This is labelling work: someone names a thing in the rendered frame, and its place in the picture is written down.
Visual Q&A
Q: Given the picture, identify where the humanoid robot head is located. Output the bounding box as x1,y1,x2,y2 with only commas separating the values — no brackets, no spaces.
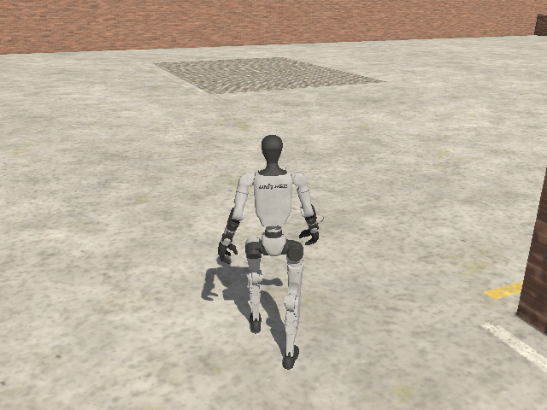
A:
258,135,287,176

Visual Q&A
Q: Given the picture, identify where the right robot hand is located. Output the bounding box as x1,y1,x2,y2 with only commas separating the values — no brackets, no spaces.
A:
299,229,319,245

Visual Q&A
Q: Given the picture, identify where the right robot forearm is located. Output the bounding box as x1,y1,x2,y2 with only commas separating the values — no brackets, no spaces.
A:
304,204,319,233

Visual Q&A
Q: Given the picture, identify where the robot left foot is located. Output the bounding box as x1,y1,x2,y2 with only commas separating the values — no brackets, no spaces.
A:
250,313,262,332

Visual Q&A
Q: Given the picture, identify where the left robot forearm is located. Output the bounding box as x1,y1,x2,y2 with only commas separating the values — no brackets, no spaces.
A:
221,208,240,246

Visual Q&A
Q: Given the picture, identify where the left robot upper arm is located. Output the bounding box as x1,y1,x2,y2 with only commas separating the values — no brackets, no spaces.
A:
232,173,255,221

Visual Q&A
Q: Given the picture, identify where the right robot upper arm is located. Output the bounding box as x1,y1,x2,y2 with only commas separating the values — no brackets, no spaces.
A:
291,172,314,218

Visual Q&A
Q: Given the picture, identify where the left robot hand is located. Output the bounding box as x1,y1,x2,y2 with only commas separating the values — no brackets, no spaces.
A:
218,242,238,264

